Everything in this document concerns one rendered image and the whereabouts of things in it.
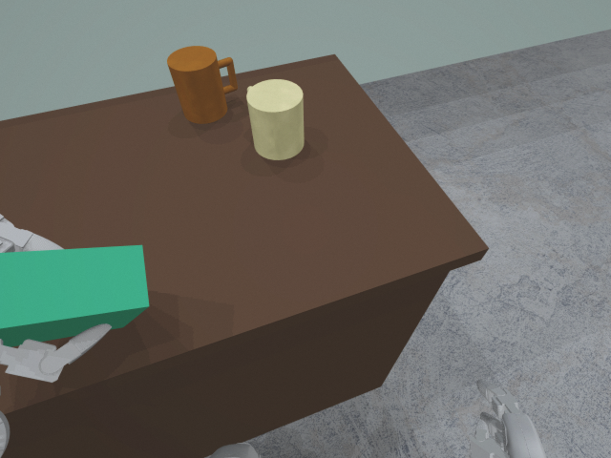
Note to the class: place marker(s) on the left robot hand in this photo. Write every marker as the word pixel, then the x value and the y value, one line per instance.
pixel 33 359

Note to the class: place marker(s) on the sponge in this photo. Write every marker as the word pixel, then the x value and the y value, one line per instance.
pixel 53 294

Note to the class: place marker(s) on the table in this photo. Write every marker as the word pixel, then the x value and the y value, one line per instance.
pixel 277 288

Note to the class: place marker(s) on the right robot hand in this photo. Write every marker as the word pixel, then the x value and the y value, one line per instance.
pixel 515 436

